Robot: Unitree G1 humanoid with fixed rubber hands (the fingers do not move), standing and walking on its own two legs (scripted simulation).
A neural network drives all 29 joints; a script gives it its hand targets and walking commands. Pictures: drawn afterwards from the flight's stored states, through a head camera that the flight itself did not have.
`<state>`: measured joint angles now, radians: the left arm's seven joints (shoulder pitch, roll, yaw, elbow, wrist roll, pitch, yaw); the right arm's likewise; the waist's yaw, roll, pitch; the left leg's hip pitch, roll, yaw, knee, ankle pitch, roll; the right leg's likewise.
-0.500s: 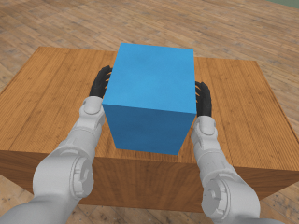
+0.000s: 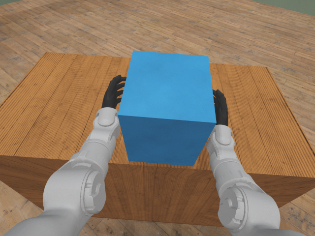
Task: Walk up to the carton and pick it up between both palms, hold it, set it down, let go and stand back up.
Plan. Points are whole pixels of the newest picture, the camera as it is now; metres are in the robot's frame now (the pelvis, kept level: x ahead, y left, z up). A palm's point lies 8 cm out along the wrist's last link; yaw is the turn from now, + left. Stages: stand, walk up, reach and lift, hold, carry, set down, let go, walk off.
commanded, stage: reach and lift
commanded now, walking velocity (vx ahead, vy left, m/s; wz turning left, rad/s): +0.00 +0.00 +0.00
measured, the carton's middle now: (165, 112) +0.44 -0.03 +0.07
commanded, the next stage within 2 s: none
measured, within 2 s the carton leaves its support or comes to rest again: neither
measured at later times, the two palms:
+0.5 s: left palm (101, 103) +0.39 +0.13 +0.15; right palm (222, 110) +0.38 -0.16 +0.14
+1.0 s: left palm (84, 95) +0.36 +0.14 +0.21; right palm (225, 103) +0.36 -0.15 +0.19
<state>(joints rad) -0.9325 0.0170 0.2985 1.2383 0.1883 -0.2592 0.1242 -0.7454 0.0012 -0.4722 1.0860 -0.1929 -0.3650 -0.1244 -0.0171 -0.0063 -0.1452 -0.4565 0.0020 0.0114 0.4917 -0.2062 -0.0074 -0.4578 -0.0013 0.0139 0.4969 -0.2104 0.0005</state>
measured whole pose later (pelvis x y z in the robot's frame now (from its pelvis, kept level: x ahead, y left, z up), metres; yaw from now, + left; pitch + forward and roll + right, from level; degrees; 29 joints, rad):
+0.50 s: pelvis -0.01 +0.00 +0.00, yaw +0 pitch +5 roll +0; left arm -0.86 0.01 0.26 1.03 0.07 0.06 0.15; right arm -0.77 -0.03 -0.34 0.99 -0.10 -0.04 -0.11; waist -0.01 -0.01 -0.19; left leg -0.37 0.00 0.01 0.49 -0.20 -0.01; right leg -0.38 0.00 0.01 0.50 -0.21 0.00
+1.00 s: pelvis -0.04 +0.00 +0.00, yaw +0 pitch -2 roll +0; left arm -0.98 0.07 0.26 0.97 0.13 0.40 0.13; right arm -0.91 -0.04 -0.33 1.01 -0.09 0.24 -0.13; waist 0.00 -0.01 -0.15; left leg -0.27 0.00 0.01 0.49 -0.18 0.00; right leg -0.27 0.00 0.01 0.50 -0.19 0.00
